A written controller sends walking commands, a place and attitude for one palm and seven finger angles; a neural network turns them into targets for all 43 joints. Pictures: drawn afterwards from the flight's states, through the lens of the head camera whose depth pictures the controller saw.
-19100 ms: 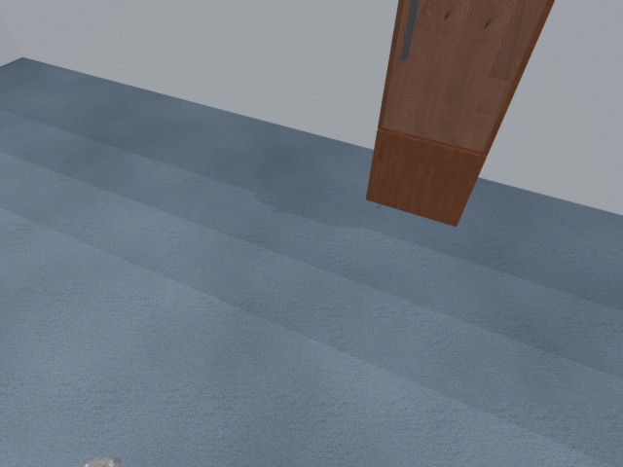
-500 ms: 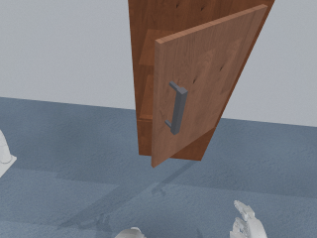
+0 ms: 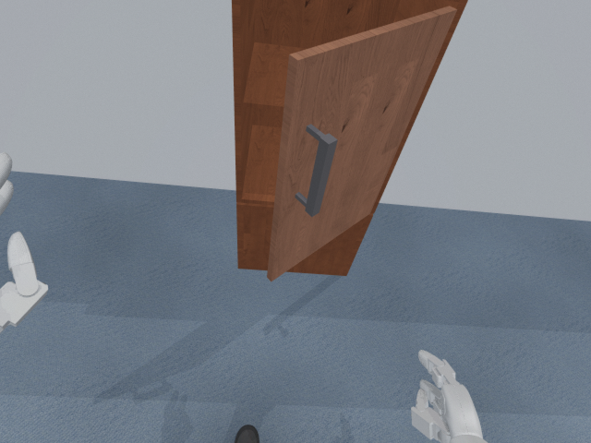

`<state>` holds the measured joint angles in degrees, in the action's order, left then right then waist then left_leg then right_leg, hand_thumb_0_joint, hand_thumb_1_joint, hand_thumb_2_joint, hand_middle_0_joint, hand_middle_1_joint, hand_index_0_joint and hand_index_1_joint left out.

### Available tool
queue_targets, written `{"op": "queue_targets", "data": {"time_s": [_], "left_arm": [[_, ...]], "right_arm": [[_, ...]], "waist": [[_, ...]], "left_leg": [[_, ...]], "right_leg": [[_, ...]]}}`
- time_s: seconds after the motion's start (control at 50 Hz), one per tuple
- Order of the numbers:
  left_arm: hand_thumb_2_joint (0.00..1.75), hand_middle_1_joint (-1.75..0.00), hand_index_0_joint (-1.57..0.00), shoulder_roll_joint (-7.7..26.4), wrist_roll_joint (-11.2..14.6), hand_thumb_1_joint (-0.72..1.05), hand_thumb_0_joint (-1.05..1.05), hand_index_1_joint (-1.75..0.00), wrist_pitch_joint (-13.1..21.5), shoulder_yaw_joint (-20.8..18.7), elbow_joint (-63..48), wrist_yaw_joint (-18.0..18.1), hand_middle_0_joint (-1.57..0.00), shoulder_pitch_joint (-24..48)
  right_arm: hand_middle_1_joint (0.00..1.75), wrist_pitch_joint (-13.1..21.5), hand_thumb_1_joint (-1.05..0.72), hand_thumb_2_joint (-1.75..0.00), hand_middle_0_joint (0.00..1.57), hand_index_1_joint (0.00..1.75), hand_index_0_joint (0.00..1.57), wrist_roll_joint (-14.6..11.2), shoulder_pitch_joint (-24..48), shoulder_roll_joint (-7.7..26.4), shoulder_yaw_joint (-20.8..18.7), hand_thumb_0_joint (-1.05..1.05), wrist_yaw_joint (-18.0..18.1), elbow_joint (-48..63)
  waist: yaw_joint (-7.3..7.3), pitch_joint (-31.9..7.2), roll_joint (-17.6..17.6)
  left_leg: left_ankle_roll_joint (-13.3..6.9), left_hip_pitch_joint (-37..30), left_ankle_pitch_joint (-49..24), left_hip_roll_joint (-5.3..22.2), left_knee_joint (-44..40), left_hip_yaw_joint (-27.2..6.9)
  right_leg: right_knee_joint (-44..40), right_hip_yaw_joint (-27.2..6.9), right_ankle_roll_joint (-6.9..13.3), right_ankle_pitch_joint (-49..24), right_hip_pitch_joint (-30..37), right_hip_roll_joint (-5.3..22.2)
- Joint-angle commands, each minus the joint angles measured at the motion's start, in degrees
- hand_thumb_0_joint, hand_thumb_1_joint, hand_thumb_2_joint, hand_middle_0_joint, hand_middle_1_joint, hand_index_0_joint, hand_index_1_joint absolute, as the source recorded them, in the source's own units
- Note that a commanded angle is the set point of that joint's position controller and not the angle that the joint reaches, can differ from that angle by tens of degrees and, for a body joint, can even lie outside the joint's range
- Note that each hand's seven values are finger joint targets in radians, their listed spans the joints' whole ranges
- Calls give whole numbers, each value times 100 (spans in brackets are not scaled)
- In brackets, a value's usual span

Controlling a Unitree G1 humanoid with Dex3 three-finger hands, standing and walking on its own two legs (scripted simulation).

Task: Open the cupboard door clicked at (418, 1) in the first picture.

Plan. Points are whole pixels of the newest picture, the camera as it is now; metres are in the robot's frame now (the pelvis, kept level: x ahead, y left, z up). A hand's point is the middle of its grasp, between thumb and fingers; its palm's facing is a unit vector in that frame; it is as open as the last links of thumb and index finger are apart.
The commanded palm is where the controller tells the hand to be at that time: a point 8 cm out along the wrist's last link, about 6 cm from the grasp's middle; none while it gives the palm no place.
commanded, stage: stop stepping back and stand still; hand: left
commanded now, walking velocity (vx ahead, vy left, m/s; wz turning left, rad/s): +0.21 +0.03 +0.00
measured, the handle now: (312, 172) +0.55 +0.02 +0.03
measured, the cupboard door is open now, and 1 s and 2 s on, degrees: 42 42 42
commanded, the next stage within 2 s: let the arm hang, fingers relaxed in 1.52 s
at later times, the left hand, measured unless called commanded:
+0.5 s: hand (35, 413) +0.12 +0.22 +0.16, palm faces +0.34 -0.80 -0.48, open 7.4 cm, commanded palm +0.05 +0.27 +0.17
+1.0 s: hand out of the picture +0.10 +0.26 +0.16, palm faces +0.38 -0.79 -0.48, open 7.4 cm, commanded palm +0.04 +0.30 +0.17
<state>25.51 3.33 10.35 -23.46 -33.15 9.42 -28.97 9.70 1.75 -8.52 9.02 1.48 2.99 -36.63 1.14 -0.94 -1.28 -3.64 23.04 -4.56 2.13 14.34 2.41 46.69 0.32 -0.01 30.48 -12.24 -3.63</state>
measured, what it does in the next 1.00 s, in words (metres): walks backwards: right foot, then left foot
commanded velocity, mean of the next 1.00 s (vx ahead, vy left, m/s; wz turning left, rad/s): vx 0.14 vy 0.03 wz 0.00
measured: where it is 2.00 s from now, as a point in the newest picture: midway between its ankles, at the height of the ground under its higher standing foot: outside the picture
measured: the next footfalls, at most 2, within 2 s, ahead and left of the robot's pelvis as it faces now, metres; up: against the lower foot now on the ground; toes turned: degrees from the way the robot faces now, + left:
right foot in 0.10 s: -0.09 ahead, -0.10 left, +0.00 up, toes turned -6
left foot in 0.28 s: +0.04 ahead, +0.08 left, +0.00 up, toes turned +0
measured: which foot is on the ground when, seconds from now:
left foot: down 0.00-0.10, up 0.12-0.26, down 0.28-0.50, up 0.52-0.78, down 0.80-1.00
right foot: up 0.00-0.08, down 0.10-1.00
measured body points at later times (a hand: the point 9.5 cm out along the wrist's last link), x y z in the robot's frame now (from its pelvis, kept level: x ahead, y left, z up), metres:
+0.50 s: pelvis -0.10 -0.02 -0.01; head -0.12 -0.01 +0.43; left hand +0.09 +0.26 +0.19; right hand +0.02 -0.26 -0.10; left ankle +0.00 +0.08 -0.74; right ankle -0.14 -0.10 -0.74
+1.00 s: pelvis -0.11 +0.01 -0.01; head -0.11 +0.01 +0.44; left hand +0.07 +0.30 +0.18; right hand +0.06 -0.23 -0.08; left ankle -0.09 +0.13 -0.74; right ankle -0.13 -0.10 -0.74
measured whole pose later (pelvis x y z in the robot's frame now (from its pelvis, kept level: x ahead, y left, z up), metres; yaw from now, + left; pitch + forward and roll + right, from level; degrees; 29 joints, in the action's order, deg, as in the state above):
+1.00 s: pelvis -0.11 +0.01 -0.01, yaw -3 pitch -1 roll +0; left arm 23.8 1.6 12.3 -23.4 -26.0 8.4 -30.8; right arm 9.1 0.0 -11.0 11.5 0.6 3.6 -34.9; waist -0.3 1.0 -0.2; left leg 0.7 13.4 14.8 2.7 29.7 4.2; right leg 30.2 2.9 0.8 17.5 -11.4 0.4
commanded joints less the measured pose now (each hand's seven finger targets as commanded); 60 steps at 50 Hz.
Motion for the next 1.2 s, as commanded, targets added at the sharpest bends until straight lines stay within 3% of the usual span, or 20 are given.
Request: {"op": "queue_targets", "data": {"time_s": [0.0,0.04,0.06,0.1,0.12,0.16,0.24,0.28,0.32,0.36,0.44,0.46,0.48,0.5,0.58,0.72,0.78,0.84,0.94,1.18], "left_arm": [[90,-30,-20,1010,153,90,0,-30,396,-786,-1365,11,-20,-153],[90,-30,-20,1266,197,90,0,-30,468,-1031,-1428,-17,-20,-496],[90,-30,-20,1424,161,90,0,-30,518,-1133,-1392,-26,-20,-626],[90,-30,-20,1831,138,90,0,-30,592,-1547,-1461,93,-20,-322],[90,-30,-20,1140,154,90,0,-30,423,-1038,-778,-19,-20,-393],[90,-30,-20,1127,22,90,0,-30,311,-1006,-570,-15,-20,-24],[90,-30,-20,939,-87,90,0,-30,328,-632,-262,-15,-20,729],[90,-30,-20,972,-100,90,0,-30,390,-601,-291,4,-20,709],[90,-30,-20,1052,-81,90,0,-30,480,-629,-828,-3,-20,644],[90,-30,-20,1053,-100,90,0,-30,445,-800,-800,23,-20,207],[90,-30,-20,1007,-112,90,0,-30,406,-981,-681,69,-20,-624],[90,-30,-20,993,-142,90,0,-30,387,-1000,-524,50,-20,-743],[90,-30,-20,1210,-168,90,0,-30,372,-1145,-437,42,-20,-730],[90,-30,-20,1073,-69,90,0,-30,404,-976,-625,35,-20,-187],[90,-30,-20,831,-187,90,0,-30,634,-602,215,-69,-20,642],[90,-30,-20,710,-232,90,0,-30,532,-479,-187,111,-20,580],[90,-30,-20,800,-163,90,0,-30,545,-632,-469,108,-20,421],[90,-30,-20,893,-190,90,0,-30,563,-822,-592,41,-20,153],[90,-30,-20,729,-114,90,0,-30,526,-739,-388,-12,-20,-185],[90,-30,-20,738,-113,90,0,-30,417,-629,-477,-14,-20,206]], "right_arm": [[30,165,-90,-90,20,30,20,8,300,894,-364,0,43,862],[30,32,-90,-90,20,30,20,-24,286,881,-327,0,3,919],[30,-67,-90,-90,20,30,20,-62,251,873,-292,0,-19,906],[30,-75,-90,-90,20,30,20,113,313,878,-197,0,-35,873],[30,-59,-90,-90,20,30,20,-101,-28,867,-317,0,13,746],[30,-48,-90,-90,20,30,20,-215,192,849,-260,0,108,825],[30,79,-90,-90,20,30,20,-216,-23,1035,-293,0,236,674],[30,154,-90,-90,20,30,20,-256,-69,1144,-336,0,248,750],[30,271,-90,-90,20,30,20,-105,-92,1015,-315,0,191,728],[30,355,-90,-90,20,30,20,-90,45,971,-329,0,124,703],[30,192,-90,-90,20,30,20,-89,155,980,-351,0,149,889],[30,99,-90,-90,20,30,20,-93,107,940,-395,0,152,912],[30,-12,-90,-90,20,30,20,-80,81,901,-442,0,130,916],[30,15,-90,-90,20,30,20,-99,44,987,-464,0,139,844],[30,138,-90,-90,20,30,20,-143,-178,949,-378,0,193,591],[30,352,-90,-90,20,30,20,-69,-54,912,-352,0,305,681],[30,282,-90,-90,20,30,20,-149,-19,1104,-463,0,275,820],[30,214,-90,-90,20,30,20,-163,-69,968,-371,0,193,850],[30,174,-90,-90,20,30,20,-200,-19,954,-373,0,118,955],[30,115,-90,-90,20,30,20,-138,163,937,-310,0,189,993]], "waist": [[19,-1372,1610],[-15,-1153,1117],[-65,-834,43],[-17,-675,-425],[-132,-542,-1043],[-184,-52,-717],[-289,-261,335],[-215,-474,766],[-238,-584,1396],[-107,-216,901],[-44,-126,1461],[-33,-1,682],[-41,2,-855],[-83,312,-1240],[-323,467,-192],[-62,-47,-438],[-62,-335,258],[-103,-517,1046],[-125,-498,417],[-112,-236,547]], "left_leg": [[400,-1437,2090,718,-992,-664],[659,-1475,2004,200,154,-108],[640,-1802,1878,-143,1735,32],[601,-604,2395,-85,3858,-338],[587,111,2264,-348,4248,-492],[434,433,2036,-31,3464,-214],[91,-1471,595,-127,1512,-82],[-331,-2053,-298,590,1356,-1128],[-644,-1710,345,1308,248,-2699],[-525,-199,3053,1207,-579,-2257],[113,1287,4384,487,-234,-840],[258,1423,4081,82,1009,-447],[388,1277,3282,-368,3391,-56],[450,1657,2875,-356,4884,-347],[444,1119,1988,153,4614,-327],[166,-954,2004,-158,1232,337],[19,-1581,507,516,990,-462],[82,-1472,-738,484,1130,-319],[247,-1161,-335,362,1197,-169],[301,-1000,1574,205,509,-270]], "right_leg": [[-1598,492,236,11,468,-280],[-3397,241,438,-709,324,118],[-3945,-583,671,-812,-909,1051],[-3749,-1664,1327,-2002,-1287,2517],[-3105,-1027,1092,-2950,-621,1958],[-2642,-644,685,-4635,-48,1717],[-1658,-196,108,-4214,-343,1150],[-918,24,-244,-2865,-850,514],[289,-82,-87,-41,-1021,232],[204,-93,7,15,-97,326],[-1629,560,234,-269,1526,149],[-2450,-61,429,26,1291,508],[-3680,-2142,973,1201,271,1843],[-4192,-3296,1280,1368,-423,2578],[-3662,-1345,860,-348,-786,1887],[-2934,-833,533,-1066,-188,1379],[-2027,-379,85,-2401,-88,800],[-1571,-15,25,-3310,151,588],[-1903,-117,29,-3632,432,614],[-2686,-140,-29,-2089,209,548]]}}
